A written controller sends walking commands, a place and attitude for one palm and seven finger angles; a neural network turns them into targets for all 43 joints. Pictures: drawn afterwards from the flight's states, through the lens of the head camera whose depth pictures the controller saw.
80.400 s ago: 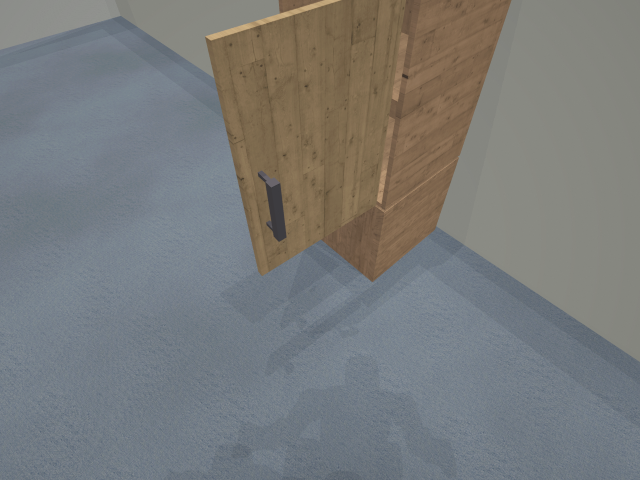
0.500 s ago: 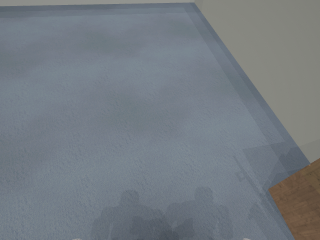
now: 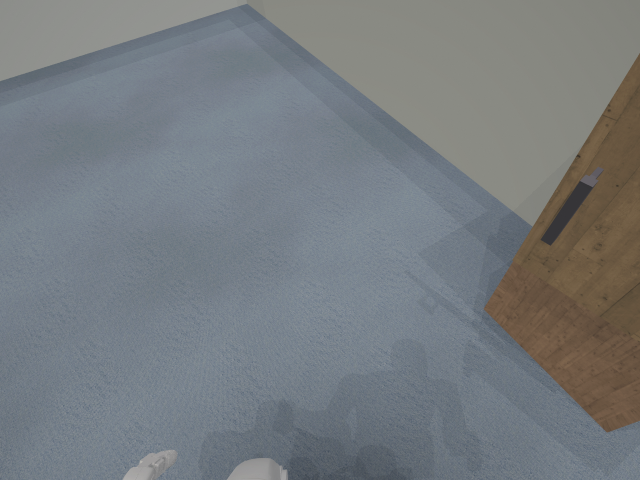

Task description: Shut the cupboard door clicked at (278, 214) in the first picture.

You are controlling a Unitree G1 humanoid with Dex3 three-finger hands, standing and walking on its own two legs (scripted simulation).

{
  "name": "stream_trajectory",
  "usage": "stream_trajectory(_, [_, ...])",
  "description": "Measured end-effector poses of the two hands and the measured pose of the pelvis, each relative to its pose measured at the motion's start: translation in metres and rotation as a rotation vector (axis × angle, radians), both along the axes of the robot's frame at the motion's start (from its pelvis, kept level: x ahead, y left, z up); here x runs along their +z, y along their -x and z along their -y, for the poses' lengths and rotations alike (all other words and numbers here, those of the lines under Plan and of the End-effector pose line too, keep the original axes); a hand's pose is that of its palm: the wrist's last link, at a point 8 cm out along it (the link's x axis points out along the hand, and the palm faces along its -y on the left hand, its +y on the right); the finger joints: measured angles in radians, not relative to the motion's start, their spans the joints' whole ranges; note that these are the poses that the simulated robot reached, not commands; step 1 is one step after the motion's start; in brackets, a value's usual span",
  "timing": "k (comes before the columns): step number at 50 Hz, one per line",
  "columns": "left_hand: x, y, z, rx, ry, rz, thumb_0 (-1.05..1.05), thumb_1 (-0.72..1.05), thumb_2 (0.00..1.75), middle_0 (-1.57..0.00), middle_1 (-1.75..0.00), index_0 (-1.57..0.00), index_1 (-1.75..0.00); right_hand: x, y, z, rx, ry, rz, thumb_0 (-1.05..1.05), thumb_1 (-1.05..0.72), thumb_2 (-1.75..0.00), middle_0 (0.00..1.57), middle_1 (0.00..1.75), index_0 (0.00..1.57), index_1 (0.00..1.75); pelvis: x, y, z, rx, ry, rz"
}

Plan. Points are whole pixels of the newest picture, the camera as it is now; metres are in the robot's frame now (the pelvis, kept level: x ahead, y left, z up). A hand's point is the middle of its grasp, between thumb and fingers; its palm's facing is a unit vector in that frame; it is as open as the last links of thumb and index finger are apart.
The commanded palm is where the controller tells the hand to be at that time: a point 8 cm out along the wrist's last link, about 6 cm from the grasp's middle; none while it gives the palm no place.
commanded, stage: turn to face it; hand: left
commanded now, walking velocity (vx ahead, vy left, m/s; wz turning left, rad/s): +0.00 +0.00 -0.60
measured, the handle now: (571, 207) +0.58 -0.43 -0.09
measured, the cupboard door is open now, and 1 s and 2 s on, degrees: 11 11 11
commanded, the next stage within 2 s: take the last steps up to it in 1.24 s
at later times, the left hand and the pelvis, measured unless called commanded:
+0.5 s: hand (179, 477) +0.14 +0.23 -0.17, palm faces -0.21 -0.96 -0.21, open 7.4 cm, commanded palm none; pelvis +0.04 +0.03 +0.01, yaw -17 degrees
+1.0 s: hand (286, 403) +0.24 +0.08 -0.13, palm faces -0.53 -0.80 -0.29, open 7.4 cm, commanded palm none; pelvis +0.03 -0.03 +0.01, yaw -33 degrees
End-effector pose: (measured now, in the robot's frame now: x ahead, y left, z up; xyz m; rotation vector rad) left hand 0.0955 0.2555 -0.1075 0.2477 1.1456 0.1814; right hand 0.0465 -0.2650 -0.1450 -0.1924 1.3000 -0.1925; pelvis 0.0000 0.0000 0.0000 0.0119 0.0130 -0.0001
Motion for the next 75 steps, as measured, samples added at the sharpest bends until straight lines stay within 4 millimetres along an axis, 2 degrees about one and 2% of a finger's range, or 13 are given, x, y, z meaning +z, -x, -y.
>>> stream_trajectory(11, [-0.008, -0.004, 0.022, -0.074, 0.053, -0.092, 0.01, 0.90, 0.90, -0.21, -0.30, -0.21, -0.30, 0.026, -0.031, 0.006, -0.059, 0.016, 0.108, 0.00, -0.90, -0.90, 0.20, 0.30, 0.20, 0.30, 0.011, -0.013, 0.004, -0.115, -0.005, -0.032])
stream_trajectory(18, [-0.028, -0.013, 0.000, -0.102, 0.072, -0.152, 0.01, 0.90, 0.90, -0.21, -0.30, -0.21, -0.30, 0.037, -0.054, -0.015, -0.099, 0.053, 0.180, 0.00, -0.90, -0.90, 0.20, 0.30, 0.20, 0.30, 0.005, -0.028, -0.017, -0.201, 0.010, -0.041])
stream_trajectory(21, [-0.037, -0.025, -0.013, -0.126, 0.074, -0.173, 0.01, 0.90, 0.90, -0.21, -0.30, -0.21, -0.30, 0.039, -0.053, -0.025, -0.113, 0.074, 0.204, 0.00, -0.90, -0.90, 0.20, 0.30, 0.20, 0.30, 0.001, -0.033, -0.027, -0.240, 0.017, -0.037])
stream_trajectory(27, [-0.026, -0.067, -0.021, -0.222, 0.061, -0.155, 0.01, 0.91, 0.90, -0.20, -0.30, -0.20, -0.30, 0.048, -0.023, -0.039, -0.178, 0.081, 0.160, 0.00, -0.90, -0.90, 0.20, 0.30, 0.20, 0.30, 0.012, -0.040, -0.033, -0.321, 0.047, -0.024])
stream_trajectory(32, [-0.018, -0.107, -0.006, -0.317, 0.044, -0.118, 0.01, 0.91, 0.90, -0.20, -0.30, -0.20, -0.30, 0.043, 0.019, -0.040, -0.285, 0.067, 0.105, 0.00, -0.90, -0.90, 0.20, 0.30, 0.20, 0.30, 0.013, -0.042, -0.029, -0.391, 0.052, -0.015])
stream_trajectory(36, [-0.012, -0.139, 0.026, -0.413, 0.032, -0.077, 0.01, 0.91, 0.90, -0.20, -0.30, -0.20, -0.30, 0.030, 0.061, -0.034, -0.387, 0.045, 0.054, 0.00, -0.90, -0.90, 0.20, 0.30, 0.20, 0.30, 0.008, -0.041, -0.018, -0.451, 0.042, -0.005])
stream_trajectory(41, [-0.009, -0.172, 0.082, -0.543, 0.008, 0.012, 0.01, 0.91, 0.90, -0.20, -0.30, -0.20, -0.30, 0.000, 0.113, -0.017, -0.509, 0.007, -0.001, 0.00, -0.90, -0.90, 0.20, 0.30, 0.20, 0.30, -0.009, -0.038, 0.007, -0.517, 0.011, 0.004])
stream_trajectory(45, [0.001, -0.173, 0.114, -0.589, -0.001, 0.049, 0.01, 0.91, 0.90, -0.20, -0.30, -0.20, -0.30, -0.007, 0.133, -0.004, -0.566, -0.006, -0.045, 0.00, -0.90, -0.90, 0.20, 0.30, 0.20, 0.30, -0.006, -0.034, 0.017, -0.542, 0.004, 0.009])
stream_trajectory(52, [0.007, -0.157, 0.140, -0.617, 0.015, -0.005, 0.01, 0.90, 0.90, -0.20, -0.30, -0.21, -0.30, 0.012, 0.123, 0.008, -0.595, -0.015, 0.018, 0.00, -0.91, -0.90, 0.20, 0.30, 0.20, 0.30, 0.011, -0.035, 0.034, -0.591, -0.023, -0.005])
stream_trajectory(57, [-0.002, -0.144, 0.144, -0.612, 0.045, -0.050, 0.01, 0.90, 0.90, -0.21, -0.30, -0.21, -0.30, 0.016, 0.109, 0.009, -0.608, -0.010, 0.043, 0.00, -0.90, -0.90, 0.20, 0.30, 0.20, 0.30, 0.012, -0.041, 0.038, -0.615, -0.010, -0.012])
stream_trajectory(63, [-0.018, -0.135, 0.129, -0.584, 0.060, -0.124, 0.01, 0.90, 0.90, -0.21, -0.30, -0.21, -0.30, 0.023, 0.083, 0.005, -0.609, 0.012, 0.070, 0.00, -0.90, -0.90, 0.20, 0.30, 0.20, 0.30, 0.010, -0.055, 0.034, -0.648, 0.004, -0.020])
stream_trajectory(68, [-0.038, -0.139, 0.106, -0.568, 0.060, -0.194, 0.01, 0.90, 0.90, -0.21, -0.30, -0.21, -0.30, 0.027, 0.061, -0.004, -0.614, 0.060, 0.112, 0.00, -0.90, -0.90, 0.20, 0.30, 0.20, 0.30, 0.002, -0.071, 0.024, -0.675, 0.023, -0.026])
stream_trajectory(75, [-0.032, -0.161, 0.098, -0.621, 0.038, -0.240, 0.01, 0.91, 0.90, -0.20, -0.30, -0.20, -0.30, 0.038, 0.070, -0.030, -0.643, 0.058, 0.079, 0.00, -0.90, -0.90, 0.20, 0.30, 0.20, 0.30, 0.012, -0.082, 0.022, -0.728, 0.033, -0.025])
